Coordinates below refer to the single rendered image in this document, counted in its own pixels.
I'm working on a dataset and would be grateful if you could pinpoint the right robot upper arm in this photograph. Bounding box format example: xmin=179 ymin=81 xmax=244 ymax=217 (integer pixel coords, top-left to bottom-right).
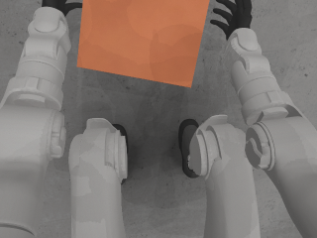
xmin=245 ymin=116 xmax=317 ymax=238

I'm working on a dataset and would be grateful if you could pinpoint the left robot forearm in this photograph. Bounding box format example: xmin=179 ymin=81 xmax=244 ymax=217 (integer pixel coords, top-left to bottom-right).
xmin=0 ymin=6 xmax=71 ymax=112

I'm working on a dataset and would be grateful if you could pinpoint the carton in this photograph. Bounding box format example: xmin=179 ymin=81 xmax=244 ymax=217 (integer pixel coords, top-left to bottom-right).
xmin=76 ymin=0 xmax=210 ymax=88

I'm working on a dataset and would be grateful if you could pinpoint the right robot forearm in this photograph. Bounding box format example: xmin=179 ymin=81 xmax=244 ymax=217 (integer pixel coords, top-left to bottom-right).
xmin=222 ymin=28 xmax=317 ymax=134

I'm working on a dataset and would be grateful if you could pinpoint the robot right hand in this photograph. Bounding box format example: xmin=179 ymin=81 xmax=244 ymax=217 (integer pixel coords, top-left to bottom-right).
xmin=210 ymin=0 xmax=253 ymax=41

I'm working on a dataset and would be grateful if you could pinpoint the left robot upper arm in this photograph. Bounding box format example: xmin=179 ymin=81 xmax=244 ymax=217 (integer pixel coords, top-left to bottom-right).
xmin=0 ymin=104 xmax=66 ymax=238

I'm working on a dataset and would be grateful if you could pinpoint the robot left foot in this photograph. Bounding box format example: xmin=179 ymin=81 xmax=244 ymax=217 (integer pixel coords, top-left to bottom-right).
xmin=112 ymin=124 xmax=129 ymax=185

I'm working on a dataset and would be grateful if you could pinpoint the robot left hand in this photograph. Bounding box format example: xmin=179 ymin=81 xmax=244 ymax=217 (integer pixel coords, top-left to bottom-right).
xmin=42 ymin=0 xmax=83 ymax=18

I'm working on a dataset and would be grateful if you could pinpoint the robot right shin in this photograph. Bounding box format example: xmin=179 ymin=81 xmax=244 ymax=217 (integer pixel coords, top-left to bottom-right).
xmin=187 ymin=115 xmax=247 ymax=175

